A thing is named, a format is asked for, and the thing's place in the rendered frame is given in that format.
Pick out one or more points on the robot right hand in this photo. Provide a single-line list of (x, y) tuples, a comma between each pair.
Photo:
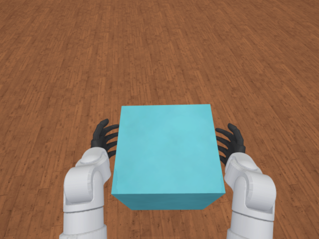
[(236, 144)]

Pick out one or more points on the left robot forearm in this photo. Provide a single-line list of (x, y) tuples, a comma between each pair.
[(83, 198)]

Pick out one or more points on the robot left hand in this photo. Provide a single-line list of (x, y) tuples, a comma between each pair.
[(100, 140)]

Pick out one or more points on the right robot forearm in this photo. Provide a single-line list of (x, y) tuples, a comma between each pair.
[(254, 195)]

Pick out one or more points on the carton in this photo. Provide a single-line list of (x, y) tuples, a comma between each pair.
[(167, 158)]

